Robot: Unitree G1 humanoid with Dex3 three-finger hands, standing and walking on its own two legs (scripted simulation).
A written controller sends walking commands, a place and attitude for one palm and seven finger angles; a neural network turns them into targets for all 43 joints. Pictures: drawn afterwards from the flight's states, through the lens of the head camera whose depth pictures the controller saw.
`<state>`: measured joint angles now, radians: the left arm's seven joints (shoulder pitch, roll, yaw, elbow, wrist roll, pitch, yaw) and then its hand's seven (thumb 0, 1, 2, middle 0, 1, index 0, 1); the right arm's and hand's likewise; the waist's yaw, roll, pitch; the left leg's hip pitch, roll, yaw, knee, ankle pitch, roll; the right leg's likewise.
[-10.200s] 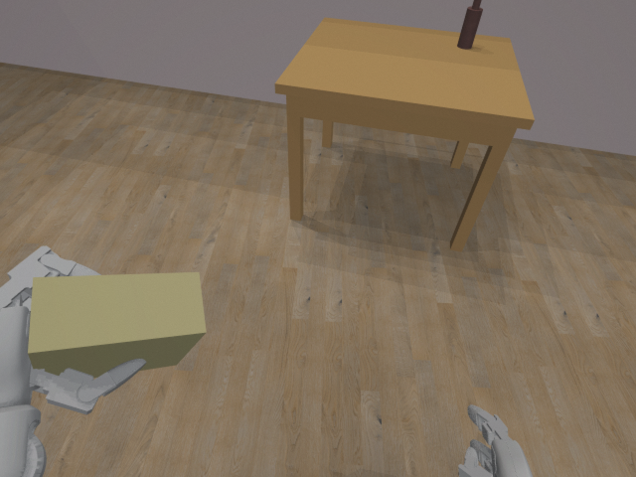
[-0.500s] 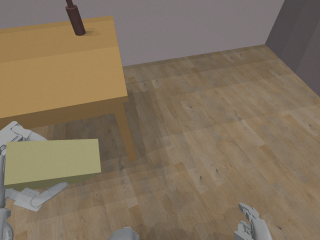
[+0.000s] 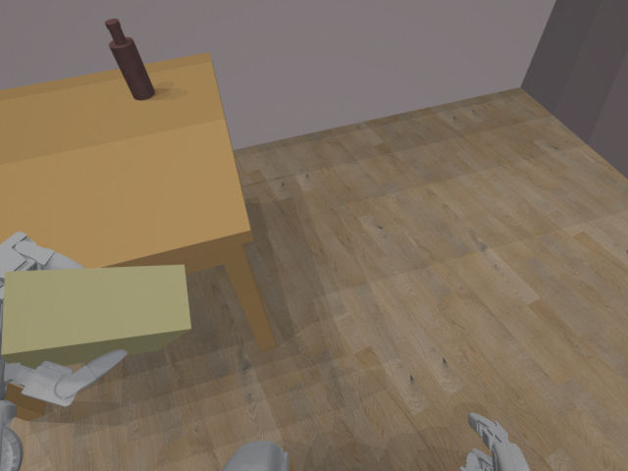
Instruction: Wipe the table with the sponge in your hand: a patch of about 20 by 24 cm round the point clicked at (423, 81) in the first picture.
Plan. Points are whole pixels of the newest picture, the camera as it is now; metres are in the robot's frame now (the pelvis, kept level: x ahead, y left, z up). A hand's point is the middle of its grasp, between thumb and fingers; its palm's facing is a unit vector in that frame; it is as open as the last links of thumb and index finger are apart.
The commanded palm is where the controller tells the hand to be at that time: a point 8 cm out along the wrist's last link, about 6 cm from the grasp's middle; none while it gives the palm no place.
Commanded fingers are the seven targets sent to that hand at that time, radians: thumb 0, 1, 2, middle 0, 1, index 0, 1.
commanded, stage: take the last steps up to it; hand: left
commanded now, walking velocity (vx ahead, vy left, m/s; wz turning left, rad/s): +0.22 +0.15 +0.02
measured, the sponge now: (124, 316) +0.23 +0.20 +0.14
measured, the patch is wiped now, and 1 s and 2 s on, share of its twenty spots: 0.00 0.00 0.00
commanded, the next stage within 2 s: come to a stop and stand still in 0.40 s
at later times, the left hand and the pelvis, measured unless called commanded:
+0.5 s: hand (34, 240) +0.29 +0.29 +0.19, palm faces +0.38 -0.79 -0.49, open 10.3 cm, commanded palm +0.25 +0.34 +0.18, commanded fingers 0.00 0.10 1.30 -1.20 -1.60 -1.20 -1.60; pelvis +0.08 +0.07 -0.01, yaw -1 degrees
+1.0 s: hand (22, 229) +0.31 +0.32 +0.18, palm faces +0.34 -0.83 -0.44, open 10.3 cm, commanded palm +0.26 +0.36 +0.18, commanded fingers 0.00 0.10 1.30 -1.20 -1.60 -1.20 -1.60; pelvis +0.09 +0.09 +0.01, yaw -2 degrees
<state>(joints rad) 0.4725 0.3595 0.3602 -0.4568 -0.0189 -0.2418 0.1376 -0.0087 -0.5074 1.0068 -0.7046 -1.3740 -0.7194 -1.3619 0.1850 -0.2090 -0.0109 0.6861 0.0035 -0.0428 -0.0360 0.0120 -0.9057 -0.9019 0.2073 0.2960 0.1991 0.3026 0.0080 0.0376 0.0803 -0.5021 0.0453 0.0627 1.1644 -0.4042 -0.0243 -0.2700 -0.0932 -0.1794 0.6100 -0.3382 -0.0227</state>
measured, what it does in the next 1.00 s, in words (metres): walks ahead: left foot, then right foot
